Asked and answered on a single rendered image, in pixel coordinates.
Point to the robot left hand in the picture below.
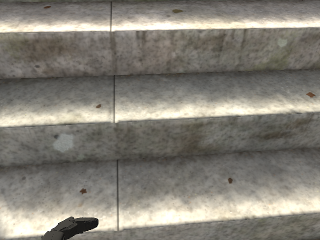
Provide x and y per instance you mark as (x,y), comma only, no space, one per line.
(70,227)

